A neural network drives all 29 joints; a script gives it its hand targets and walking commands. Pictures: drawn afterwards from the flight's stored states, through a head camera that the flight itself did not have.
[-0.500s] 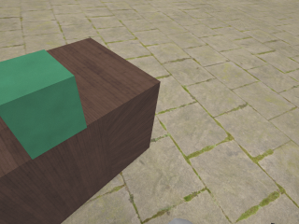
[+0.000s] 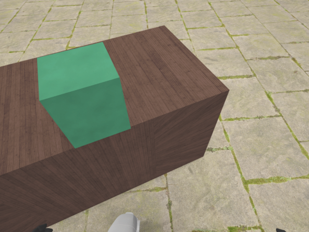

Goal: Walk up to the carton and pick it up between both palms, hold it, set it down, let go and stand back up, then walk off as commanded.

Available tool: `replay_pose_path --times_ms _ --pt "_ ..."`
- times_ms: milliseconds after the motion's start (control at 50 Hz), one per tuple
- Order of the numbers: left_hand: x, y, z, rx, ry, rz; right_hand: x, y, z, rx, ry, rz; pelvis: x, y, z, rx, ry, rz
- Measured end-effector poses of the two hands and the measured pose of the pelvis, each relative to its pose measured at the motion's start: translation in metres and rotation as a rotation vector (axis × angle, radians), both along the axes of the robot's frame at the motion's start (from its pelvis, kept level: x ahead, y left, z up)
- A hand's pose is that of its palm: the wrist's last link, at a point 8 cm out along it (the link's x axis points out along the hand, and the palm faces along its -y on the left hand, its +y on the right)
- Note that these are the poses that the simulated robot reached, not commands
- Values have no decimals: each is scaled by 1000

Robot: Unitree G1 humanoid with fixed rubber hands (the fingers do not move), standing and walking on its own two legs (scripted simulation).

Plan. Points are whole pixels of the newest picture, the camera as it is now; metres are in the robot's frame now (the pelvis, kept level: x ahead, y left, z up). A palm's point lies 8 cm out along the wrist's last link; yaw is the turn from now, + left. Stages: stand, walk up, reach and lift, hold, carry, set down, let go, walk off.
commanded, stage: walk up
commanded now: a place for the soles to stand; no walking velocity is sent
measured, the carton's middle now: (88, 96) +0.51 +0.28 +0.01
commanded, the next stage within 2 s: none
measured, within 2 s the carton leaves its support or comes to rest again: neither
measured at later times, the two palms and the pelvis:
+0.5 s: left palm out of the picture +0.04 +0.36 -0.11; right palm (266, 214) +0.20 -0.27 -0.10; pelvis +0.03 +0.02 -0.02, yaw +13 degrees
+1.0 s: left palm out of the picture -0.09 +0.31 -0.12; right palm (273, 217) +0.19 -0.29 -0.10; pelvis -0.01 -0.01 -0.02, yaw +25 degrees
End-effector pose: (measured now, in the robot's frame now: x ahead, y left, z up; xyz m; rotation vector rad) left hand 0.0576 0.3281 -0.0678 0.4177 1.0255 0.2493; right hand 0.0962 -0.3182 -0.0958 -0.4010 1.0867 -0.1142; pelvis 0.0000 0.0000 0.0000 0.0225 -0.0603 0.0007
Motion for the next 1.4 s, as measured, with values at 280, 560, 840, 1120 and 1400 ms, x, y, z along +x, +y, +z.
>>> replay_pose_path --times_ms 280,560,840,1120,1400 --pt "-6 10 -81 -165 143 129 98 32 35 -177 -122 104 31 28 -19 -31 30 139" --pt "-24 31 -39 38 84 235 104 45 -26 -24 -73 197 23 7 -32 4 41 242" --pt "-92 -20 -2 28 43 349 80 22 -26 -16 85 302 0 -21 -4 23 38 366" --pt "-158 -35 -72 -165 82 527 115 49 17 -135 -93 404 -1 -9 -17 3 0 474" --pt "-159 -64 -48 -108 92 568 144 59 -20 -11 -35 444 4 -37 -14 -14 4 510"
